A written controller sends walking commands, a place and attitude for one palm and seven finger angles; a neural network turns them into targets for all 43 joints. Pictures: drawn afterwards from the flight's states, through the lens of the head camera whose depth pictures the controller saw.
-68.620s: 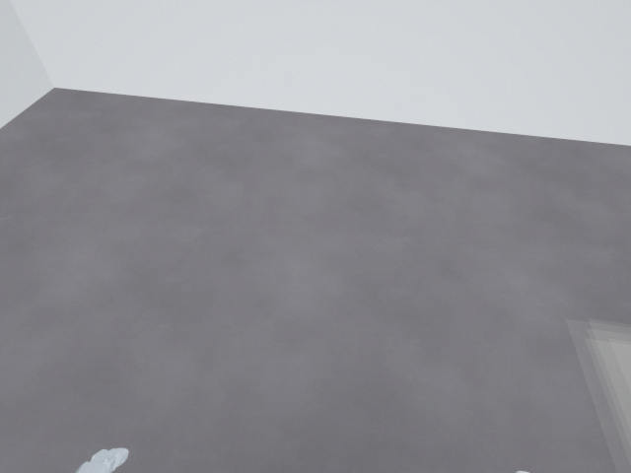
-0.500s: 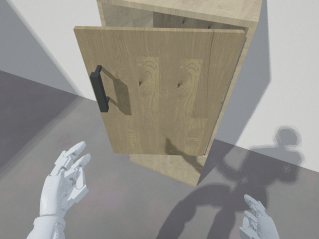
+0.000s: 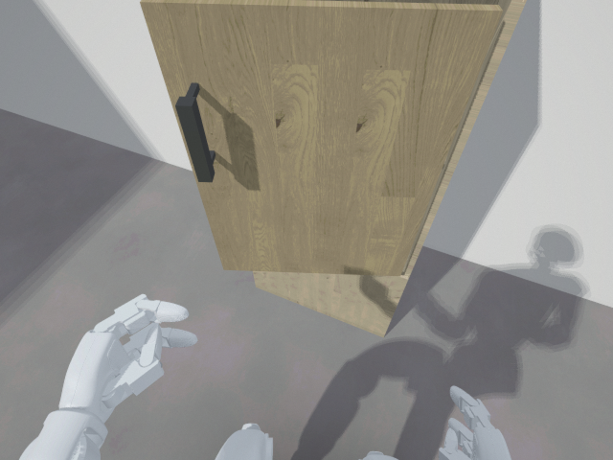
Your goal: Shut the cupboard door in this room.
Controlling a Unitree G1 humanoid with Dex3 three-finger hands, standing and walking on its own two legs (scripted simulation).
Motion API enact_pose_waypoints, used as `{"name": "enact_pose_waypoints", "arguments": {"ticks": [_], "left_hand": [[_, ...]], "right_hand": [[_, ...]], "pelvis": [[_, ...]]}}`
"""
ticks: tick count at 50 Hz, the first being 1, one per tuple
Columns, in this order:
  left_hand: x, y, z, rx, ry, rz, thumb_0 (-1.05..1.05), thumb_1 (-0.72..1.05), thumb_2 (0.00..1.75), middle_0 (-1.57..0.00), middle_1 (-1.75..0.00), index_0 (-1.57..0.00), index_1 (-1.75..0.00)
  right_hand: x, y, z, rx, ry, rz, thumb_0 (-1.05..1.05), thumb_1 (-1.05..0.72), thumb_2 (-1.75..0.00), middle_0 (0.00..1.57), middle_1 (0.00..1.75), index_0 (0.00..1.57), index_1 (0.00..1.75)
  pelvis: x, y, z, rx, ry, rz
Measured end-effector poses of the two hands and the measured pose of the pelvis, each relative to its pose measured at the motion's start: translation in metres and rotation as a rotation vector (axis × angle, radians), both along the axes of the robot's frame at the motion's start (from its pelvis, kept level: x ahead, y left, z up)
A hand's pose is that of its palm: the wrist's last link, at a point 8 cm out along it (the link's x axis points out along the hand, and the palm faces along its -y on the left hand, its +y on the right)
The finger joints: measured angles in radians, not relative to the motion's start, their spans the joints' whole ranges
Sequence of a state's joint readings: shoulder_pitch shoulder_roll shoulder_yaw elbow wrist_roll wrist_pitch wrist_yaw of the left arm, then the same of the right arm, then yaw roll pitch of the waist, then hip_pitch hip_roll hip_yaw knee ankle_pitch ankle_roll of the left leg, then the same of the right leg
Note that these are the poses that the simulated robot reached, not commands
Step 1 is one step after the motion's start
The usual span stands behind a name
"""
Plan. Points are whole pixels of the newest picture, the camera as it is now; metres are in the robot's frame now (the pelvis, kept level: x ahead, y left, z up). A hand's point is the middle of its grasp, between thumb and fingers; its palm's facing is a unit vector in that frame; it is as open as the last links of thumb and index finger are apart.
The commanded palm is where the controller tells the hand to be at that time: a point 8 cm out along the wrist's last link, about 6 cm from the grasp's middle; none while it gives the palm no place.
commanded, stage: raise the hand and make a fist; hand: left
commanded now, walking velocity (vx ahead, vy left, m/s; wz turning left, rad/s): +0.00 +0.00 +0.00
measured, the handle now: (200, 134) +0.54 +0.19 +0.13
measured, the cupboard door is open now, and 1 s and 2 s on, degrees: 21 21 21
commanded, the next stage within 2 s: bring the fist close to the handle in 1.14 s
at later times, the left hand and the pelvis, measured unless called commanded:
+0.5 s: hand (101, 348) +0.21 +0.22 +0.12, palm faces +0.06 -1.00 -0.05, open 3.0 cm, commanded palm +0.19 +0.26 +0.11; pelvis +0.00 +0.02 +0.02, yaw +2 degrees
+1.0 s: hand (139, 332) +0.23 +0.19 +0.12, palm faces +0.01 -1.00 -0.03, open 3.1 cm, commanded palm +0.21 +0.24 +0.13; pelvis +0.02 -0.01 +0.04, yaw +1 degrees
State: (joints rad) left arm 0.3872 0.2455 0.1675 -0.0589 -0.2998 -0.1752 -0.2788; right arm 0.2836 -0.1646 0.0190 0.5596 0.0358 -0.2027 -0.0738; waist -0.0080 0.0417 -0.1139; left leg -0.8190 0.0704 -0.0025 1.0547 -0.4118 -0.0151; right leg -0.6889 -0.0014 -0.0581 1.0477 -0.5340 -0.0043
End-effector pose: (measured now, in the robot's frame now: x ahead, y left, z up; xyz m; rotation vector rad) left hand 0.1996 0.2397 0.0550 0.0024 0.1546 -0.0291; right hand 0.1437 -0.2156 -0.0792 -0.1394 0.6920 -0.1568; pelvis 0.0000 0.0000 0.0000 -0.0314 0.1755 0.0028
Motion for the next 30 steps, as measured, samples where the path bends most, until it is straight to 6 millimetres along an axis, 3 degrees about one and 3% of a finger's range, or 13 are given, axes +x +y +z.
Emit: {"name": "enact_pose_waypoints", "arguments": {"ticks": [3, 7, 14, 22, 30], "left_hand": [[-0.012, 0.018, 0.016, 0.037, -0.051, 0.102, 0.01, 0.90, 0.90, -0.79, -0.94, -0.79, -0.95], [-0.022, 0.030, 0.030, 0.071, -0.168, 0.132, 0.01, 0.90, 0.90, -0.86, -1.02, -0.86, -1.03], [-0.015, 0.015, 0.019, 0.016, -0.133, -0.012, 0.01, 0.90, 0.90, -0.99, -1.16, -0.99, -1.17], [-0.013, 0.032, 0.059, 0.051, -0.226, 0.087, 0.01, 0.89, 0.90, -1.14, -1.32, -1.14, -1.33], [-0.008, 0.021, 0.053, 0.040, -0.118, 0.029, 0.01, 0.90, 0.90, -1.25, -1.45, -1.26, -1.45]], "right_hand": [[-0.010, -0.003, 0.005, -0.026, 0.034, -0.004, 0.01, -0.90, -0.90, 0.21, 0.30, 0.20, 0.30], [-0.007, -0.007, 0.007, -0.080, 0.048, 0.054, 0.01, -0.90, -0.90, 0.21, 0.30, 0.20, 0.30], [0.020, -0.002, 0.023, -0.116, -0.039, 0.087, 0.01, -0.90, -0.90, 0.20, 0.30, 0.20, 0.30], [0.048, 0.025, 0.052, -0.065, -0.159, 0.133, 0.01, -0.90, -0.90, 0.20, 0.30, 0.20, 0.30], [0.049, 0.033, 0.055, -0.035, -0.148, 0.184, 0.01, -0.90, -0.90, 0.21, 0.30, 0.20, 0.30]], "pelvis": [[0.005, 0.005, 0.006, 0.002, -0.004, -0.002], [0.004, 0.012, 0.005, -0.010, -0.002, 0.015], [-0.001, 0.021, 0.005, -0.022, -0.010, 0.025], [0.004, 0.022, 0.017, -0.023, -0.056, 0.030], [0.005, 0.018, 0.026, -0.016, -0.083, 0.038]]}}
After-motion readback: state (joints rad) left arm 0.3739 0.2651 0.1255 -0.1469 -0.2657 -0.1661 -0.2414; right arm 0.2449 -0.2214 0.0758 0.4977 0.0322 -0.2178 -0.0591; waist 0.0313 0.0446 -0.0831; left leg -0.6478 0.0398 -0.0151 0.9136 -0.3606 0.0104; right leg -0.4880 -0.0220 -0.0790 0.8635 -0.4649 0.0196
